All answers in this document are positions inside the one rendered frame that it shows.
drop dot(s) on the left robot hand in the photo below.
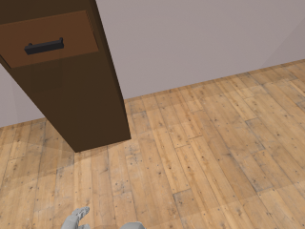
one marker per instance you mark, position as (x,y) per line
(72,221)

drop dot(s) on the handle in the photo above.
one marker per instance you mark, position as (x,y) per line
(44,47)

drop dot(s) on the drawer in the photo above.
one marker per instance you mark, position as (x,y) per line
(74,27)

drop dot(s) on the cabinet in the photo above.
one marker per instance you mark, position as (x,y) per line
(79,95)

